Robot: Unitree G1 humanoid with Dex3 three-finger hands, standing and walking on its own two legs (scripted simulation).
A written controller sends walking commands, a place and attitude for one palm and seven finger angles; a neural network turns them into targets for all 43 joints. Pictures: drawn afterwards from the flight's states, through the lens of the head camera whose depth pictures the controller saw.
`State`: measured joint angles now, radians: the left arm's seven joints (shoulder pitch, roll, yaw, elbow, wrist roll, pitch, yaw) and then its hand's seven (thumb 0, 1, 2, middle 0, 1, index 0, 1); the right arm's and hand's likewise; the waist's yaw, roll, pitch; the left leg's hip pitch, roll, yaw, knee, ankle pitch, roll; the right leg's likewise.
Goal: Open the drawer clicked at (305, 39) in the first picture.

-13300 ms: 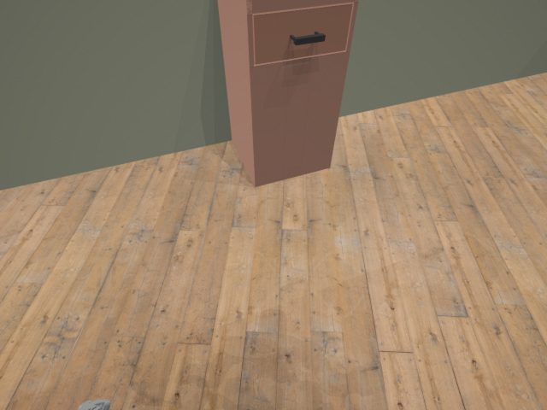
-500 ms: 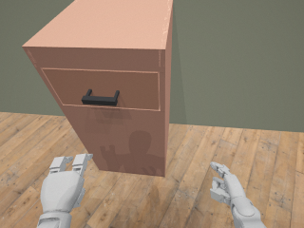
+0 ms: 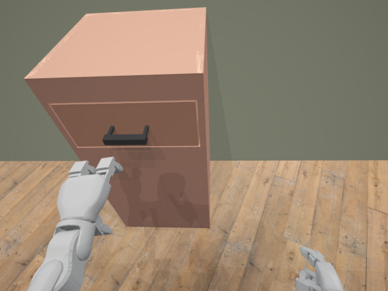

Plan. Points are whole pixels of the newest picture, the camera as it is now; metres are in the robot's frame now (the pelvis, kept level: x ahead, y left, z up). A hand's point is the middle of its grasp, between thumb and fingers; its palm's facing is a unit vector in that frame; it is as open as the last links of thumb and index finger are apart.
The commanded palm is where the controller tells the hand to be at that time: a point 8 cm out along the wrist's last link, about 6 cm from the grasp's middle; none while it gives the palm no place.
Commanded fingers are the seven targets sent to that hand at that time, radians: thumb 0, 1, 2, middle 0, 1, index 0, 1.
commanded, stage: raise the hand with hooked fingers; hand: left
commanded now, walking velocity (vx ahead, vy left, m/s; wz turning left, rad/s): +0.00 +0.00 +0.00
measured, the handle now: (127, 134) +0.51 +0.27 +0.00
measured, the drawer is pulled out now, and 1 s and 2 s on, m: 0.00 0.00 0.00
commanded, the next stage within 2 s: move the hooked fingers above the handle in 0.74 s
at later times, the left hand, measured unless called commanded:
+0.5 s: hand (83, 168) +0.31 +0.26 +0.11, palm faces +0.02 -0.07 -1.00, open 13.8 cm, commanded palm +0.27 +0.26 +0.17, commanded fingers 0.00 -0.50 0.30 -0.30 -1.20 -0.30 -1.20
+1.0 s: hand (92, 168) +0.32 +0.25 +0.10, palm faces +0.01 -0.06 -1.00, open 13.8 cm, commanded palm +0.30 +0.26 +0.16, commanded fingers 0.00 -0.50 0.30 -0.30 -1.20 -0.30 -1.20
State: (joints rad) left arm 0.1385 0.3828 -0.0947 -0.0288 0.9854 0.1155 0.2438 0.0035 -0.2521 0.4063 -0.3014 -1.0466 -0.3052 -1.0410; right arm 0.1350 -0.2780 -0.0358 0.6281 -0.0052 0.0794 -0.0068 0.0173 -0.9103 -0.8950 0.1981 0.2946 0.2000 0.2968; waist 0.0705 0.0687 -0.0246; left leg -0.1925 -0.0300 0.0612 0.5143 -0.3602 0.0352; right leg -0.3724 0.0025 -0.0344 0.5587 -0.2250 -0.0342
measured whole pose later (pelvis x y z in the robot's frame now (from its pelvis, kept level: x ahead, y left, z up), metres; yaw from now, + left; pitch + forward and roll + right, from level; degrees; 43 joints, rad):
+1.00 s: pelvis +0.00 +0.00 +0.01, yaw +2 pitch +2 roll +0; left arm -0.17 0.48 -0.09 0.13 0.93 0.04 0.03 0.00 -0.49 0.30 -0.32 -1.20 -0.32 -1.20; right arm 0.12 -0.26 0.01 0.62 0.02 0.11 -0.01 0.01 -0.91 -0.89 0.20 0.29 0.20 0.30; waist 0.08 0.08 -0.01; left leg -0.14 -0.04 0.02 0.40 -0.30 0.04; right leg -0.30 -0.01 -0.07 0.43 -0.17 -0.03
